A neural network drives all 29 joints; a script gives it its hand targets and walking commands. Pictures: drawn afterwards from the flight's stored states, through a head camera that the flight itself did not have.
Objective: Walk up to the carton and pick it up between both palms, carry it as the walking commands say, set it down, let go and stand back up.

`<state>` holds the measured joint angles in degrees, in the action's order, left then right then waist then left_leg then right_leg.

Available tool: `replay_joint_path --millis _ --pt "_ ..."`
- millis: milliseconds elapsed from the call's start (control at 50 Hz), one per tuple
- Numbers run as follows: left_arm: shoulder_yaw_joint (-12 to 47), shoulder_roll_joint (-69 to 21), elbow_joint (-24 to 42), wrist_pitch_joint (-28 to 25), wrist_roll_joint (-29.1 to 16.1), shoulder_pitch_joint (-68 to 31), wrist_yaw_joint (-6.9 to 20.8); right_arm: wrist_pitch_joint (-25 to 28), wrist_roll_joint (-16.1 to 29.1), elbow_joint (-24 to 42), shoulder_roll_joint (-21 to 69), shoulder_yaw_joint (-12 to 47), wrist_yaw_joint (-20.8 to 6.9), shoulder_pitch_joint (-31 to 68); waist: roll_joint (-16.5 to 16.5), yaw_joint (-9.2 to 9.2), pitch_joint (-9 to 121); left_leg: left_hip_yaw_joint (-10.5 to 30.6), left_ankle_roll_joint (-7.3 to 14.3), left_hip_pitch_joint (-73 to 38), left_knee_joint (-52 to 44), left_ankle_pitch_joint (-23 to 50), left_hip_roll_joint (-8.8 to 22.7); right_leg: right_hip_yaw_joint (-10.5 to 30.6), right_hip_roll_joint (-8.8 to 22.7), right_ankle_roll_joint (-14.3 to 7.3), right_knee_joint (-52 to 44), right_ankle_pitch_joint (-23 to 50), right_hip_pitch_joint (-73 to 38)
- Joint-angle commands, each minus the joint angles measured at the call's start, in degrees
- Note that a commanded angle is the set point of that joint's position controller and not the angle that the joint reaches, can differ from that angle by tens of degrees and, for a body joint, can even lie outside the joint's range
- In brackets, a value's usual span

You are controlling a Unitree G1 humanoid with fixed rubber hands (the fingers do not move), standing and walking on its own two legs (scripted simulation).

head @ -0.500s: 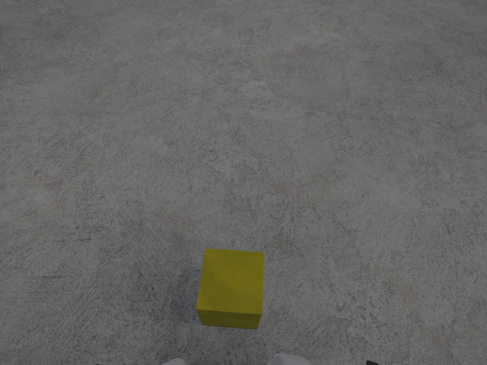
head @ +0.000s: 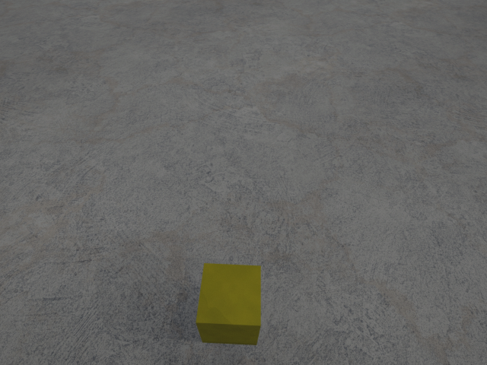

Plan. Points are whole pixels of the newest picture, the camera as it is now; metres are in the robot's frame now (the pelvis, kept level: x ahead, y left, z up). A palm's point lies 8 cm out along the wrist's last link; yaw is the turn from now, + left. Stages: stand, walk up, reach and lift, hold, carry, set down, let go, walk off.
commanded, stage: walk up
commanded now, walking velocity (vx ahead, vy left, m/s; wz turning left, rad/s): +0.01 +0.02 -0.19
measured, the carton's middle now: (230, 305) +0.44 +0.03 -0.65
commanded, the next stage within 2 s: none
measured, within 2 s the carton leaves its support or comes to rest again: neither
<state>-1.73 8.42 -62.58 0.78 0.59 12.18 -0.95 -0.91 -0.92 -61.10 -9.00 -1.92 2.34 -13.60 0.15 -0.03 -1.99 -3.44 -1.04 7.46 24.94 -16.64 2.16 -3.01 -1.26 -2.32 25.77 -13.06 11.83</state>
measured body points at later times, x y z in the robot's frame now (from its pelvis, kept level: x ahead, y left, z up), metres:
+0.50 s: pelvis -0.01 +0.02 +0.00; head +0.00 +0.01 +0.45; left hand +0.04 +0.24 -0.16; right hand -0.05 -0.19 -0.17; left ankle -0.04 +0.13 -0.74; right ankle +0.01 -0.09 -0.74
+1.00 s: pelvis +0.00 +0.03 -0.01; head +0.01 +0.02 +0.44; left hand +0.03 +0.24 -0.16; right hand -0.04 -0.19 -0.17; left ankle -0.04 +0.13 -0.74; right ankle +0.01 -0.09 -0.74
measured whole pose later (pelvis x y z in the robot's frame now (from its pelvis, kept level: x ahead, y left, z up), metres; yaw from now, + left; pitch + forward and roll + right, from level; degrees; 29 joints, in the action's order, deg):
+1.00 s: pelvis +0.00 +0.03 -0.01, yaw -5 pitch +0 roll +0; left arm -1.5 7.0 -64.5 0.6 0.7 13.8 -2.2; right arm -0.7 -1.3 -64.0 -7.5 -2.0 3.3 -17.3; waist 0.9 0.3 -1.4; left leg -9.4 1.1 8.8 28.7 -19.5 2.1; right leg 2.2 -1.1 -0.1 29.8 -13.9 15.5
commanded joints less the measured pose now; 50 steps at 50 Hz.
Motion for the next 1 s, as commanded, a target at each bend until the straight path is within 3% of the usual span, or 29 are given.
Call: replay_joint_path --millis 0,60,100,200,300,400,620,980 --pt "-1.06 4.92 3.26 -1.03 0.23 0.64 -0.06 0.5 -0.4 1.7 -6.89 -1.14 0.73 -1.89 5.75 -0.16 -0.95 5.2 4.45 5.23 -7.31 6.88 8.3 3.25 4.58 0.51 -2.6 4.59 -1.12" --pt "-1.23 5.98 2.95 -1.28 0.3 1.09 -0.24 0.38 -0.37 1.03 -5.21 -0.89 0.76 -3.31 0.58 0.31 -0.98 2.65 3.25 4.41 -4.62 3.58 5.24 8.02 8.02 -0.7 -5.31 6.81 0.23" --pt "-1.25 5.96 2.79 -1.31 0.2 0.57 -0.37 0.57 -0.39 0.44 -4.45 -0.64 0.71 -4.87 -1.66 1.04 -0.66 2.5 3.01 2.3 -3.96 4.69 4.84 9.35 8.55 -0.88 -6.35 6.55 2.26" --pt "-1.11 4.31 2.18 -1.15 0.27 1.23 -0.51 0.9 -0.35 -0.6 -4.55 -0.62 0.6 -6.12 1.2 0.51 -1.03 3.88 3.91 3.8 -6.76 3.7 6.74 6.57 6.14 0.08 -4.54 4.93 0.94" --pt "-1.14 4.34 1.28 -1.09 0.33 1.11 -0.67 1.11 -0.18 -1.56 -3.7 -0.54 0.64 -7.58 -0.84 0.7 -1.92 2.88 3.55 3.59 -6.73 2.4 6.03 8.04 6.72 0.01 -5.25 5.46 1.41" --pt "-1.03 3.6 0.57 -1.1 0.23 1.64 -0.81 1.29 -0.17 -2.09 -3.53 -0.6 0.74 -8.24 0.57 0.6 -1.75 2.67 3.71 3.79 -7.08 2.77 6.61 6.76 5.97 0.32 -3.71 7.94 0.7" --pt "-0.82 3.71 -0.09 -1.14 0.09 2.68 -1.1 0.94 -0.29 -2.38 -2.92 -0.6 1.07 -9.38 -0.31 0.87 -0.81 0.3 3.34 1.99 -4.32 4.34 5.96 7.58 6.6 -0.23 -2.04 13.49 2.58" --pt "-0.49 3.39 -0.13 -0.78 0.09 4.23 -1.47 0.56 -0.41 -2.03 -3.13 -0.85 1.25 -8.78 0.08 0.45 -0.97 -0.43 3.89 2.41 -3.51 2.24 6.93 7.43 5.8 -0.34 0.71 14.31 4.97"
